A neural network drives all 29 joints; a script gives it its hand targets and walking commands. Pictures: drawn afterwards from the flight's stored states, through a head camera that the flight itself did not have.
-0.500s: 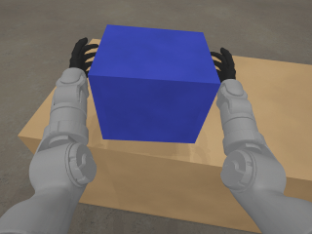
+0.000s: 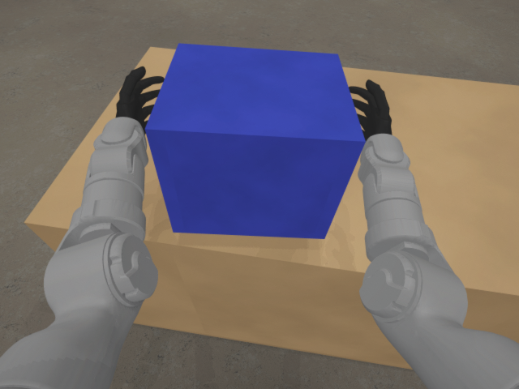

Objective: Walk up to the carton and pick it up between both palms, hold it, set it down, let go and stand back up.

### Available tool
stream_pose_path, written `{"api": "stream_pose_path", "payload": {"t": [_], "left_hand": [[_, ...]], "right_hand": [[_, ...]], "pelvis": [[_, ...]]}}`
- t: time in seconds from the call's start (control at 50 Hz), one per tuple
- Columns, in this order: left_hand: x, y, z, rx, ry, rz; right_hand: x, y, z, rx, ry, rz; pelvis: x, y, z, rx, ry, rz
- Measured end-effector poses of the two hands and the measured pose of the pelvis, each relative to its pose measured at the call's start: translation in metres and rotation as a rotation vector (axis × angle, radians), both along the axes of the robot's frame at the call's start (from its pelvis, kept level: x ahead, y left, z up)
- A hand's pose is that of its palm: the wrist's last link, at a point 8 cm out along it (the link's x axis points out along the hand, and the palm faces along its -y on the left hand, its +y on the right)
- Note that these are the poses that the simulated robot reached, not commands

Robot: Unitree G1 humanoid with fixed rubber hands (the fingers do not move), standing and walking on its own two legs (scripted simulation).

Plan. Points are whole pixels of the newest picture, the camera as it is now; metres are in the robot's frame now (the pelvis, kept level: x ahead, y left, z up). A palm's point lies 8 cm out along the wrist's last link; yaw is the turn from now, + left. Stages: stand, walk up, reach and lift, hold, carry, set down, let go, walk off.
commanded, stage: set down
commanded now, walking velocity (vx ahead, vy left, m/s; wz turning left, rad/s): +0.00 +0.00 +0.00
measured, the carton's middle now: (254, 144) +0.49 +0.01 +0.09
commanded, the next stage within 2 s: none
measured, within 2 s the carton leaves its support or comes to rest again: rests again in 0.70 s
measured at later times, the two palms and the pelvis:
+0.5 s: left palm (140, 133) +0.47 +0.19 +0.14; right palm (369, 146) +0.45 -0.17 +0.12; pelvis +0.00 +0.00 +0.00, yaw -1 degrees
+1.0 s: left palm (138, 139) +0.47 +0.19 +0.12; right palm (366, 147) +0.44 -0.17 +0.12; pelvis -0.01 +0.00 +0.00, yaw +0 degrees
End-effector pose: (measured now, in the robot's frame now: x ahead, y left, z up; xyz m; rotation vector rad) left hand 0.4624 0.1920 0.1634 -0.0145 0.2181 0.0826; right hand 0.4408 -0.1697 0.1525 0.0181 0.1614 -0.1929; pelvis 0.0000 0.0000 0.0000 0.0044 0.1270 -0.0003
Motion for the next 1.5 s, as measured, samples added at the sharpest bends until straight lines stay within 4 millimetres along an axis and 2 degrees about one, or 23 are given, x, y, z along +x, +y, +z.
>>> {"api": "stream_pose_path", "payload": {"t": [0.38,0.96,1.5], "left_hand": [[0.009,-0.002,-0.025,0.004,0.024,-0.006],[0.005,0.003,-0.038,-0.016,0.018,-0.004],[0.005,0.003,-0.041,-0.023,0.007,-0.004]], "right_hand": [[0.006,-0.002,-0.028,-0.014,0.022,-0.002],[0.004,0.003,-0.029,-0.015,0.01,-0.003],[0.002,0.003,-0.031,-0.034,-0.002,-0.009]], "pelvis": [[-0.002,-0.002,-0.002,0.006,0.084,-0.008],[-0.006,0.002,-0.001,-0.002,0.081,-0.007],[-0.005,0.001,0.001,0.0,0.067,0.001]]}}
